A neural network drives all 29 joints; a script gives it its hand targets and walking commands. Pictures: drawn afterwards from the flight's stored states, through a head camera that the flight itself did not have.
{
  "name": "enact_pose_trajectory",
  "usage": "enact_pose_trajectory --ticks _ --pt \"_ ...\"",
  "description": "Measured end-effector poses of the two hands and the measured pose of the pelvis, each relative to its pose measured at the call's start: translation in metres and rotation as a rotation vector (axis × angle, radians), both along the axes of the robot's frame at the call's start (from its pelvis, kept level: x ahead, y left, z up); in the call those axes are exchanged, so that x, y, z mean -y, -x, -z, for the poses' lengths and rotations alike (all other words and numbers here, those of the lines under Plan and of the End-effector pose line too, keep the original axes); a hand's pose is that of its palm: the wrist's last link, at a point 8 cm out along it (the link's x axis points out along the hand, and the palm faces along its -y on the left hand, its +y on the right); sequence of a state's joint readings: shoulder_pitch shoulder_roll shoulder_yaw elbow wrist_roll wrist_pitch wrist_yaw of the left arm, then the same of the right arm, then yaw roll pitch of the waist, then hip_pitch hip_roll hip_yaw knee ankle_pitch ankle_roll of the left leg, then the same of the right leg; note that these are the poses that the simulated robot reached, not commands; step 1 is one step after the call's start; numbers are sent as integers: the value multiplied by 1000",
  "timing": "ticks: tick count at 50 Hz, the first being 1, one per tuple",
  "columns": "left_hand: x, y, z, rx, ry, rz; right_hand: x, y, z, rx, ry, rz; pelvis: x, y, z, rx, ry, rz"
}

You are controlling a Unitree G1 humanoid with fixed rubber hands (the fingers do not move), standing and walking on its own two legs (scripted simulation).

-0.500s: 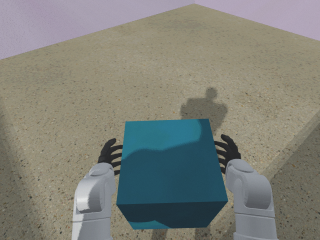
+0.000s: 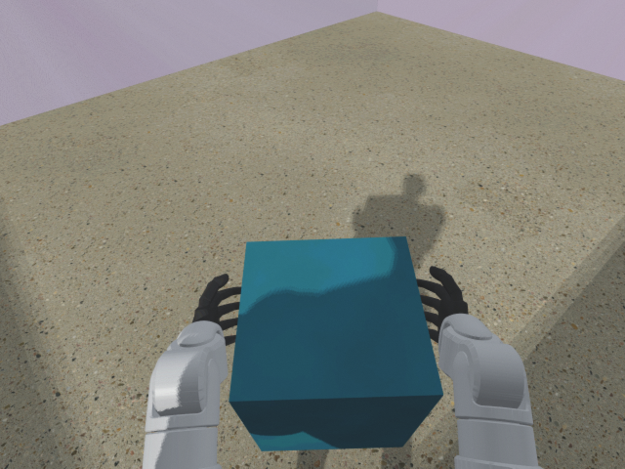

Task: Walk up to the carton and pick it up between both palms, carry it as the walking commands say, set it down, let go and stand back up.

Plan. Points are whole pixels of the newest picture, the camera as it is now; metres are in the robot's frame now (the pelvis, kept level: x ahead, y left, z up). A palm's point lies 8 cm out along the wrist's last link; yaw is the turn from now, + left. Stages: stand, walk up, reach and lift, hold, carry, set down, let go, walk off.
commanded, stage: carry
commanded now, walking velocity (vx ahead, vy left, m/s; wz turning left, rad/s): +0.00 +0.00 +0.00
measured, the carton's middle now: (329, 350) +0.28 -0.01 -0.01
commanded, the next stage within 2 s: none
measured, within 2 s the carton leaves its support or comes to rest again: neither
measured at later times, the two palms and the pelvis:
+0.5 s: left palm (207, 335) +0.27 +0.14 +0.07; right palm (451, 326) +0.27 -0.15 +0.07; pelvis +0.00 +0.00 +0.00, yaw +0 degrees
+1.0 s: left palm (204, 338) +0.26 +0.15 +0.07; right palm (452, 327) +0.26 -0.15 +0.07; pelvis -0.01 +0.00 +0.00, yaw +0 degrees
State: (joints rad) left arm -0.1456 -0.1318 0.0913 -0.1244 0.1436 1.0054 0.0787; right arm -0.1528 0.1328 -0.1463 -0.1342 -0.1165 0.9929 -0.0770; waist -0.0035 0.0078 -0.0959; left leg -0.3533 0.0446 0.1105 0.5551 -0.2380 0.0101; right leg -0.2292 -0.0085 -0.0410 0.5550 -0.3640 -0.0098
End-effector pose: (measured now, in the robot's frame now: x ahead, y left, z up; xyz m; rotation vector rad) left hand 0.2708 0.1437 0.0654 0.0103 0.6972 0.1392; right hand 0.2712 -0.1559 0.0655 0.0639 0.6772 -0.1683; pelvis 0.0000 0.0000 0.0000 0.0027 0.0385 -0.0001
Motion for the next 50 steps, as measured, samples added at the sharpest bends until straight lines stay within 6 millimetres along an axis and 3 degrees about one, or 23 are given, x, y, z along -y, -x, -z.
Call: enact_pose_trajectory --ticks 13,26,50 --pt "1 2 -6 18 10 -7 1 0 -9 18 4 -4 2 -1 0 2 1 0" --pt "-1 3 0 -8 9 -6 -1 2 -2 -8 5 -3 0 2 0 0 3 -1" --pt "-2 10 -5 3 12 -11 -2 7 -7 3 6 -8 0 6 -1 5 3 -2"
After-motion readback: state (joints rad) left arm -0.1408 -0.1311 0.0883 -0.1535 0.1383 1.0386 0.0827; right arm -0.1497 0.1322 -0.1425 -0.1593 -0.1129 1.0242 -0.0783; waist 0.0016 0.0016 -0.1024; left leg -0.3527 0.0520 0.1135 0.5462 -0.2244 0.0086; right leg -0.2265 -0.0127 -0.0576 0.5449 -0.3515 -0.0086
